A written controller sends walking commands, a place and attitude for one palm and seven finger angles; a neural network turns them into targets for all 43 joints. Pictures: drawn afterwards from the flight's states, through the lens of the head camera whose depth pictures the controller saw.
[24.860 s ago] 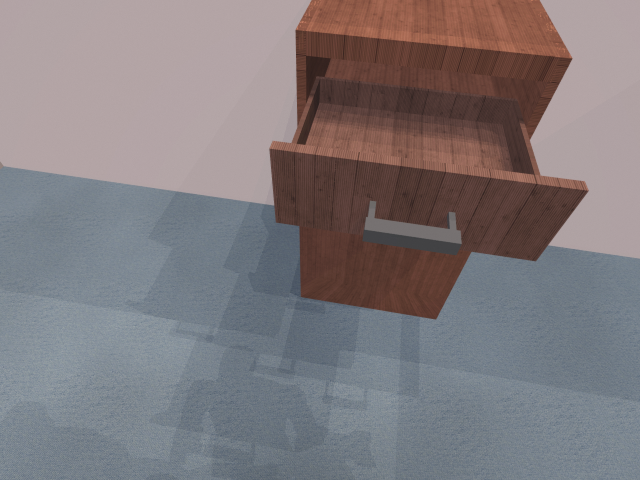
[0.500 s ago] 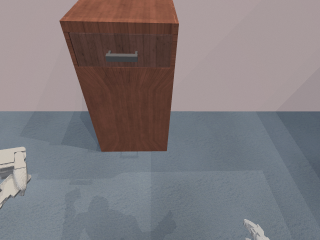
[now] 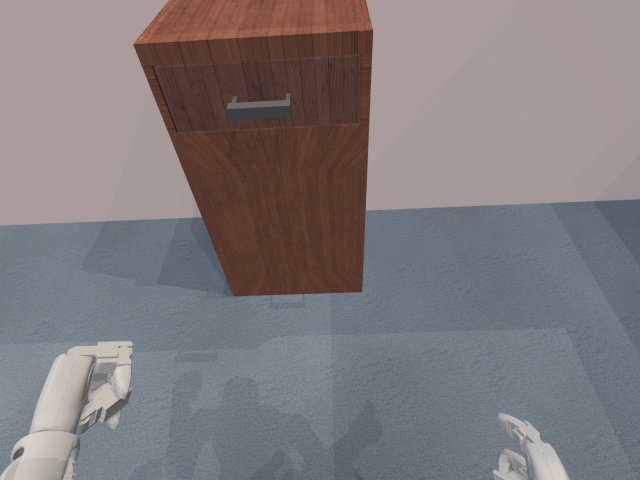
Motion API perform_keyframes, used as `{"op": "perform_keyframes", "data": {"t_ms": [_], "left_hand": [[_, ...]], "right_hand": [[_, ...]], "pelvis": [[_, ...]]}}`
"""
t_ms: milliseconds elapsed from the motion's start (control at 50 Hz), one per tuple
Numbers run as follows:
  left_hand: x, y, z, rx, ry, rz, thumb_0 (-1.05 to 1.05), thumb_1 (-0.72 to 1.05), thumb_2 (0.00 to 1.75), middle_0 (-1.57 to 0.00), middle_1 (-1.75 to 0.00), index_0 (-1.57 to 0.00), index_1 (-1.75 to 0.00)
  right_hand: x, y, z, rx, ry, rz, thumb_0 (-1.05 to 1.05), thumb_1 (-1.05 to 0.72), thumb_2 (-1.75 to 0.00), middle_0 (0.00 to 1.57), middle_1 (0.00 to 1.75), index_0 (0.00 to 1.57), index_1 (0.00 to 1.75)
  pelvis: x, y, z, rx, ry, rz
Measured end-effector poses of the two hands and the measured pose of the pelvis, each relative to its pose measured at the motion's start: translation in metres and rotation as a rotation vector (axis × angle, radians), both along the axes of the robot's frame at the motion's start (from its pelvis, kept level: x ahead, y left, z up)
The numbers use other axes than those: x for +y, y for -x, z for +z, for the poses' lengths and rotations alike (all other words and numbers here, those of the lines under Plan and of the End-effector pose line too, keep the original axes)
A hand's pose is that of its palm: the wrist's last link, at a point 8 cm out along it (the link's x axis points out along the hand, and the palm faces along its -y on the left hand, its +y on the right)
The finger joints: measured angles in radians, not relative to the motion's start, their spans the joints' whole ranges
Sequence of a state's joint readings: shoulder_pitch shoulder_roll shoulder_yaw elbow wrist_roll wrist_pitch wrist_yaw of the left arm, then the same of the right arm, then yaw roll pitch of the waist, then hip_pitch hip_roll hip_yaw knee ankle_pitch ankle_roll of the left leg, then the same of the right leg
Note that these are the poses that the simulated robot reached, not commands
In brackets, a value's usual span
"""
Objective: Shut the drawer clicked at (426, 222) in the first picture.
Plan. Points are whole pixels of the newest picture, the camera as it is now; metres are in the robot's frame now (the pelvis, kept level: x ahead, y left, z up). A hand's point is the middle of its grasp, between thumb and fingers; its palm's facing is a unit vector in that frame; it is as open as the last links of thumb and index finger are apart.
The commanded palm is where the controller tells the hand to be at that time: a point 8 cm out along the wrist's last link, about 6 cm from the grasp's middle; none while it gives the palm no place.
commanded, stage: let the arm hang, fingers relaxed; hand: left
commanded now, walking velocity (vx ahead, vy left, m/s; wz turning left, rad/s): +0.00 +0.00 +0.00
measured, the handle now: (260, 104) +0.85 +0.20 +0.04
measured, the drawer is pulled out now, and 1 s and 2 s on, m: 0.00 0.00 0.00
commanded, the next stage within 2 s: look to check the result in 1.00 s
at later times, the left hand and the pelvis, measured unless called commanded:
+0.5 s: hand out of the picture -0.03 +0.23 -0.16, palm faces +0.01 -0.96 -0.30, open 5.5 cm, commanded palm none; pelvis -0.02 +0.00 +0.01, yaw +1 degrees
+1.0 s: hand out of the picture +0.07 +0.21 -0.15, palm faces -0.01 -0.96 -0.28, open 7.4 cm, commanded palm none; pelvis +0.00 -0.01 +0.01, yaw +0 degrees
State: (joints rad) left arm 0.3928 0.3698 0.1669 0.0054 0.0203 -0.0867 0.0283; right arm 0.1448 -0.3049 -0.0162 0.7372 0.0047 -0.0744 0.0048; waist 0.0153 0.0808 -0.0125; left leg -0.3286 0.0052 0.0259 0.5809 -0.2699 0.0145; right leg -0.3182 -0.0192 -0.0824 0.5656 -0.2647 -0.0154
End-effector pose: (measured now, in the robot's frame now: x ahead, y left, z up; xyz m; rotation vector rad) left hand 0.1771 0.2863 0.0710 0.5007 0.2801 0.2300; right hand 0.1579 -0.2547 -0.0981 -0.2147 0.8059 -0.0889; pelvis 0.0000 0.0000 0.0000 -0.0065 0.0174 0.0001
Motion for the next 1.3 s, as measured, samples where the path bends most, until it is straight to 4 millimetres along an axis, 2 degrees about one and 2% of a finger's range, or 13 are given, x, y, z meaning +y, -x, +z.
{"op": "perform_keyframes", "data": {"t_ms": [40, 80, 120, 180, 240, 320, 440, 540, 660, 800, 920, 1040, 1300], "left_hand": [[0.0, 0.011, -0.06, 0.239, 0.075, 0.053, 0.0, 0.9, 0.9, -1.34, -1.54, -1.34, -1.54], [-0.01, 0.033, -0.109, 0.441, 0.143, 0.078, 0.0, 0.91, 0.9, -1.29, -1.49, -1.29, -1.49], [-0.025, 0.06, -0.148, 0.599, 0.213, 0.087, 0.01, 0.91, 0.9, -1.23, -1.43, -1.23, -1.43], [-0.049, 0.101, -0.188, 0.778, 0.313, 0.1, 0.01, 0.91, 0.9, -1.13, -1.33, -1.13, -1.33], [-0.053, 0.139, -0.204, 0.893, 0.34, 0.155, 0.01, 0.91, 0.9, -1.02, -1.24, -1.02, -1.21], [-0.041, 0.179, -0.207, 0.984, 0.354, 0.234, 0.01, 0.9, 0.9, -0.87, -1.08, -0.87, -1.05], [-0.021, 0.211, -0.197, 1.064, 0.314, 0.313, 0.01, 0.91, 0.9, -0.64, -0.81, -0.64, -0.8], [-0.009, 0.206, -0.189, 1.057, 0.283, 0.338, 0.01, 0.91, 0.9, -0.45, -0.58, -0.45, -0.58], [-0.006, 0.177, -0.184, 0.994, 0.271, 0.319, 0.0, 0.91, 0.9, -0.28, -0.4, -0.28, -0.4], [-0.016, 0.139, -0.183, 0.923, 0.282, 0.266, 0.0, 0.91, 0.9, -0.22, -0.32, -0.22, -0.32], [-0.026, 0.117, -0.183, 0.895, 0.295, 0.23, 0.0, 0.91, 0.9, -0.2, -0.3, -0.2, -0.3], [-0.03, 0.109, -0.183, 0.901, 0.294, 0.223, 0.0, 0.91, 0.9, -0.2, -0.3, -0.2, -0.3], [-0.022, 0.109, -0.178, 0.933, 0.26, 0.261, 0.0, 0.91, 0.9, -0.2, -0.3, -0.2, -0.3]], "right_hand": [[-0.004, 0.011, -0.011, 0.052, 0.005, -0.013, 0.01, -0.91, -0.9, 0.21, 0.3, 0.21, 0.3], [-0.008, 0.027, -0.016, 0.106, 0.015, -0.028, 0.01, -0.91, -0.9, 0.21, 0.3, 0.21, 0.3], [-0.01, 0.047, -0.018, 0.171, 0.033, -0.04, 0.01, -0.91, -0.89, 0.21, 0.3, 0.21, 0.3], [-0.013, 0.082, -0.018, 0.287, 0.063, -0.055, 0.01, -0.91, -0.89, 0.21, 0.3, 0.21, 0.29], [-0.014, 0.115, -0.018, 0.401, 0.082, -0.068, 0.01, -0.91, -0.89, 0.21, 0.3, 0.21, 0.29], [-0.013, 0.148, -0.02, 0.513, 0.082, -0.084, 0.01, -0.91, -0.9, 0.2, 0.3, 0.21, 0.29], [-0.004, 0.17, -0.029, 0.575, 0.045, -0.108, 0.01, -0.91, -0.9, 0.2, 0.3, 0.21, 0.29], [0.004, 0.172, -0.035, 0.576, 0.014, -0.116, 0.01, -0.91, -0.89, 0.21, 0.3, 0.21, 0.29], [0.008, 0.162, -0.038, 0.553, -0.004, -0.117, 0.01, -0.91, -0.89, 0.21, 0.3, 0.21, 0.3], [0.0, 0.143, -0.033, 0.511, 0.008, -0.121, 0.01, -0.91, -0.89, 0.21, 0.3, 0.21, 0.3], [-0.012, 0.127, -0.027, 0.484, 0.033, -0.127, 0.01, -0.91, -0.89, 0.21, 0.3, 0.21, 0.29], [-0.022, 0.117, -0.023, 0.478, 0.054, -0.129, 0.01, -0.91, -0.89, 0.21, 0.3, 0.21, 0.29], [-0.036, 0.1, -0.021, 0.483, 0.07, -0.122, 0.01, -0.91, -0.89, 0.21, 0.3, 0.21, 0.29]], "pelvis": [[0.002, 0.004, -0.003, -0.001, -0.004, -0.001], [0.002, 0.008, -0.004, -0.008, -0.009, -0.001], [0.0, 0.011, -0.004, -0.019, -0.013, 0.001], [-0.002, 0.016, -0.002, -0.032, -0.01, 0.006], [-0.005, 0.019, 0.001, -0.037, -0.002, 0.012], [-0.006, 0.022, 0.005, -0.037, 0.006, 0.018], [-0.003, 0.022, 0.008, -0.039, 0.007, 0.015], [0.0, 0.02, 0.009, -0.044, 0.002, 0.009], [0.0, 0.017, 0.011, -0.048, -0.004, 0.005], [-0.002, 0.011, 0.013, -0.051, -0.007, 0.003], [-0.005, 0.007, 0.014, -0.052, -0.007, 0.001], [-0.008, 0.002, 0.015, -0.048, -0.007, -0.001], [-0.015, -0.01, 0.017, -0.044, -0.007, -0.002]]}}
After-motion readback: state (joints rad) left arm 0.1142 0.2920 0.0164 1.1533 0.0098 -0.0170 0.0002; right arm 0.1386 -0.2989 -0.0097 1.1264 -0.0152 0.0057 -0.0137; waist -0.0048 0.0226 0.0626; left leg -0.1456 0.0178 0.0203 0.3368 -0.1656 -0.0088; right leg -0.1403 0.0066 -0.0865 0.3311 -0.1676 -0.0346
